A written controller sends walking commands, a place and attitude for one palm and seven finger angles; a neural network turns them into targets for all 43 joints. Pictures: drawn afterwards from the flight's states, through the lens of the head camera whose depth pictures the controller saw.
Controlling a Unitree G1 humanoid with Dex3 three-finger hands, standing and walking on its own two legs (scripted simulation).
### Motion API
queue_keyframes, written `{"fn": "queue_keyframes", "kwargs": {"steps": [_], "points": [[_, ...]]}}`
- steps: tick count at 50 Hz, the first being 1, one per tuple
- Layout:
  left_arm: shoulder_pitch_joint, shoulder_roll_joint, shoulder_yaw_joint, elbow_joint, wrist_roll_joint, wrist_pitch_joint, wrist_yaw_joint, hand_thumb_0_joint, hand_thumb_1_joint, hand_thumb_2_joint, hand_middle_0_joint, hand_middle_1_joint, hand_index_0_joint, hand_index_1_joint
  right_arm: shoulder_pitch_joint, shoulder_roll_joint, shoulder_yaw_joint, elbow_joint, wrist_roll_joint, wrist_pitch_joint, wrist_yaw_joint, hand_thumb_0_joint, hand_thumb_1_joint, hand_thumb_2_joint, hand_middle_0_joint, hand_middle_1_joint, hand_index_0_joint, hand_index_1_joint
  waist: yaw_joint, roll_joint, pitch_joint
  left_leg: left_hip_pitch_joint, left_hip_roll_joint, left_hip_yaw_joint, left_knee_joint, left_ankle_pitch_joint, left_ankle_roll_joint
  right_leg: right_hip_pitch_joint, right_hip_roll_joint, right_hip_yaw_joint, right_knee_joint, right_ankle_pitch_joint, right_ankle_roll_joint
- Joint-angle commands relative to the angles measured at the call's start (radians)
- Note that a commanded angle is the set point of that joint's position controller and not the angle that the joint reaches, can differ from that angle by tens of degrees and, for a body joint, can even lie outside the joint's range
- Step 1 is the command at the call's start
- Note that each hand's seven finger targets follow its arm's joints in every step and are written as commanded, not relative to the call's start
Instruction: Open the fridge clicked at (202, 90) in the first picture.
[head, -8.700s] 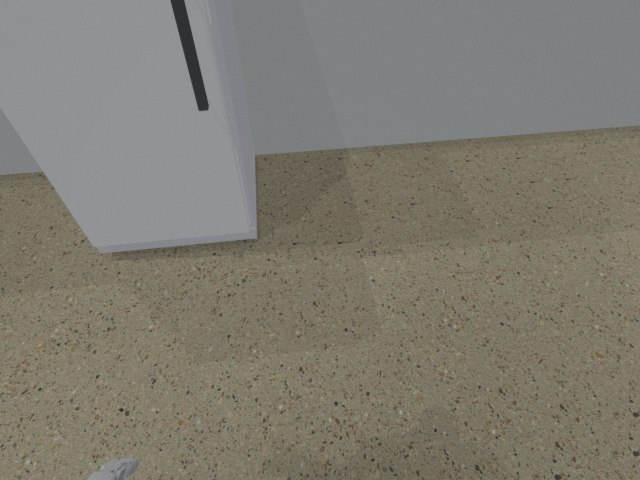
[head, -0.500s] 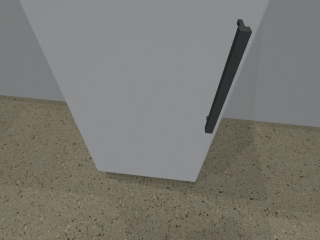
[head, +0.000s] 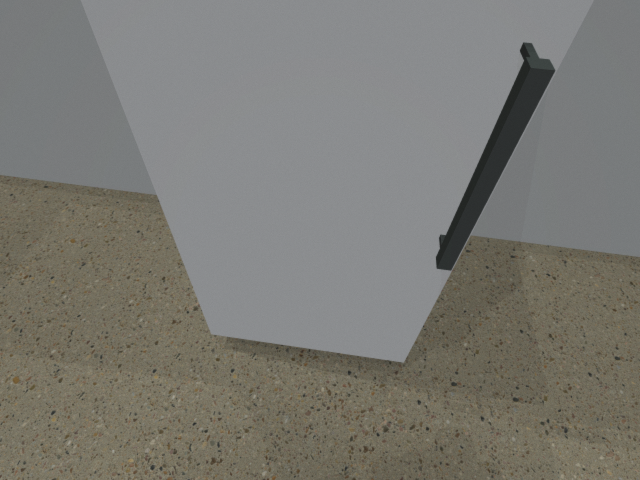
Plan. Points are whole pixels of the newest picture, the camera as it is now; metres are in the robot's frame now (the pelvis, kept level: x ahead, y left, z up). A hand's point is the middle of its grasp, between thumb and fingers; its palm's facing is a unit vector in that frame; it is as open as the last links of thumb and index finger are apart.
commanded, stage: come to a stop and stand still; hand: right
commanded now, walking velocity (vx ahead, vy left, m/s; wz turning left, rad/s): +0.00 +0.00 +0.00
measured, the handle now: (477, 178) +0.52 -0.20 +0.10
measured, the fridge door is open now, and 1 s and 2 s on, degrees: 0 0 0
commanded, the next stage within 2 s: look again from close up in 0.46 s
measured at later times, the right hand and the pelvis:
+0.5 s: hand out of the picture +0.01 -0.16 -0.17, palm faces +0.03 +0.97 -0.22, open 7.4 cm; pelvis +0.00 +0.02 +0.00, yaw -1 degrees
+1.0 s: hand out of the picture +0.02 -0.18 -0.17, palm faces +0.03 +0.97 -0.24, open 7.4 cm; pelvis -0.01 +0.02 +0.01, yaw -1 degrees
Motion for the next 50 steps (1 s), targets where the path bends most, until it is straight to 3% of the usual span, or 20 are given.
{"fn": "queue_keyframes", "kwargs": {"steps": [1, 17, 38, 50], "points": [[0.035, 0.097, 0.022, -0.031, -0.001, -0.018, 0.004, 0.000, 0.900, 0.900, -0.200, -0.300, -0.200, -0.300, 0.062, -0.140, -0.032, -0.027, -0.001, -0.015, -0.006, 0.000, -0.900, -0.900, 0.200, 0.300, 0.200, 0.300, -0.008, 0.025, -0.024, -0.024, 0.056, -0.056, -0.103, 0.312, 0.053, 0.037, -0.055, 0.051, -0.060, 0.241, -0.042], [0.025, 0.099, 0.025, -0.007, -0.003, -0.018, 0.010, 0.000, 0.900, 0.900, -0.200, -0.300, -0.200, -0.300, 0.077, -0.139, -0.039, -0.006, 0.000, -0.023, -0.004, 0.000, -0.900, -0.900, 0.200, 0.300, 0.200, 0.300, -0.011, 0.023, -0.027, -0.007, 0.056, -0.055, -0.130, 0.360, 0.061, 0.049, -0.063, 0.045, -0.062, 0.253, -0.030], [-0.002, 0.132, 0.024, -0.004, 0.000, -0.020, 0.007, 0.000, 0.900, 0.900, -0.200, -0.300, -0.200, -0.300, 0.039, -0.166, -0.045, -0.009, 0.002, -0.023, 0.004, 0.000, -0.900, -0.900, 0.200, 0.300, 0.200, 0.300, -0.014, 0.010, -0.014, -0.007, 0.051, -0.050, -0.164, 0.260, 0.058, 0.038, -0.070, 0.066, -0.106, 0.229, -0.030], [-0.009, 0.145, 0.026, 0.004, -0.001, -0.024, 0.007, 0.000, 0.900, 0.900, -0.200, -0.300, -0.200, -0.300, 0.024, -0.177, -0.047, -0.007, 0.001, -0.025, 0.005, 0.000, -0.900, -0.900, 0.200, 0.300, 0.200, 0.300, -0.014, 0.004, -0.027, 0.013, 0.051, -0.043, -0.164, 0.288, 0.056, 0.050, -0.076, 0.075, -0.116, 0.265, -0.033]]}}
